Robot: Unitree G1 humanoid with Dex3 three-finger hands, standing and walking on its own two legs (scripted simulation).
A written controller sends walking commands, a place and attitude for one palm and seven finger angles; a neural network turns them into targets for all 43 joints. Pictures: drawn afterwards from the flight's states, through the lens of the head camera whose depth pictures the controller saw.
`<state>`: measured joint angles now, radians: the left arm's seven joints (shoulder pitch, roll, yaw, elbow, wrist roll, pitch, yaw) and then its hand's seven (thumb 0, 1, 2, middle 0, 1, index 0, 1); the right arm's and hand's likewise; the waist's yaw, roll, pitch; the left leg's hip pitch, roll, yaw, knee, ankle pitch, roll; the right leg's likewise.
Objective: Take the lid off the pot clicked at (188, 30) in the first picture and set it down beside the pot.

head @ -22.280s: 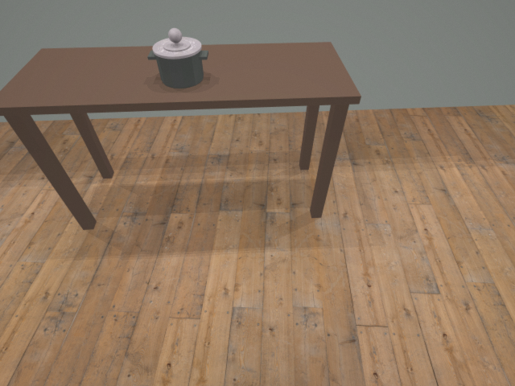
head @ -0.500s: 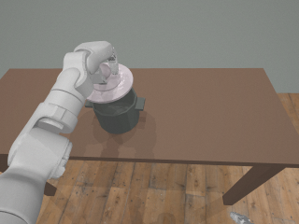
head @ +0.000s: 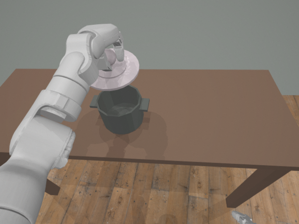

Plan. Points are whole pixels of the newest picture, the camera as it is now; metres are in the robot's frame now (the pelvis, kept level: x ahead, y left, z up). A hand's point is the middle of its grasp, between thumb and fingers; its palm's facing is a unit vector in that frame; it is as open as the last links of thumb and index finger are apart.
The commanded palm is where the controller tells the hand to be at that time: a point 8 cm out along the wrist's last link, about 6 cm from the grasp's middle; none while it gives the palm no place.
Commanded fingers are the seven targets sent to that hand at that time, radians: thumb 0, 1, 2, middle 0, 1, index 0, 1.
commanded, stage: lift the lid straight up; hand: left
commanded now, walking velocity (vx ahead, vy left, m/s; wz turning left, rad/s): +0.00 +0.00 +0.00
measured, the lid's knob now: (107, 57) +0.50 +0.11 +0.19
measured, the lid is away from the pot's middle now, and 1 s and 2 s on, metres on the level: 0.01 0.07 0.20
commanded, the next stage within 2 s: move the lid sideways beside the pot in 0.44 s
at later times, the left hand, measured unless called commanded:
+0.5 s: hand (104, 52) +0.47 +0.11 +0.22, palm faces -0.30 -0.03 -0.95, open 6.7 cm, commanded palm +0.47 +0.11 +0.31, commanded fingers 0.00 0.77 0.79 -0.92 -1.07 -0.96 -1.07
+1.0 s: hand (73, 54) +0.47 +0.18 +0.23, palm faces -0.28 -0.08 -0.96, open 6.7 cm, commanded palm +0.47 +0.18 +0.31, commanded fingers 0.00 0.77 0.79 -0.92 -1.07 -0.96 -1.07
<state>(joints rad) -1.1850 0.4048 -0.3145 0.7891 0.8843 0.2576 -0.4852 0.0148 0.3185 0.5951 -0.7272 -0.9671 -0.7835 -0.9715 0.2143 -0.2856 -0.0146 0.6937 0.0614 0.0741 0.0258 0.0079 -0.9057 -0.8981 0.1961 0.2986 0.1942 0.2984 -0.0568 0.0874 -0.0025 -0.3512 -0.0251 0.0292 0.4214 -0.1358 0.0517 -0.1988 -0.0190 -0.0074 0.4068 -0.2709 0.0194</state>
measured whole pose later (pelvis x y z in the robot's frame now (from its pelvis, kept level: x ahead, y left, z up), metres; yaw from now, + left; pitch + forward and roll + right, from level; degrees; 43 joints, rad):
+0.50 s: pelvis +0.00 +0.00 +0.00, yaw +0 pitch +4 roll -1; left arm -1.29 0.40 -0.33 0.87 0.89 0.29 -0.55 0.02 0.32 0.60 -0.73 -0.97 -0.79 -0.97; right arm 0.21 -0.29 0.00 0.70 0.06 0.07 0.02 0.01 -0.91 -0.90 0.20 0.30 0.19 0.30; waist -0.06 0.08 0.00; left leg -0.36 -0.02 0.02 0.42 -0.13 0.05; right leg -0.20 -0.02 -0.01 0.41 -0.27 0.01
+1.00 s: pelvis +0.00 +0.00 +0.00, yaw +0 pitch +3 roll -1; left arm -1.20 0.55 -0.25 0.80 0.90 0.23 -0.59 0.02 0.32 0.59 -0.73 -0.97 -0.79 -0.98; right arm 0.20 -0.30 -0.01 0.68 0.07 0.10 0.01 0.01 -0.90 -0.90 0.20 0.30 0.20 0.30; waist -0.06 0.06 0.01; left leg -0.34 -0.02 0.02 0.42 -0.14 0.05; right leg -0.17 -0.01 -0.01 0.37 -0.26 0.02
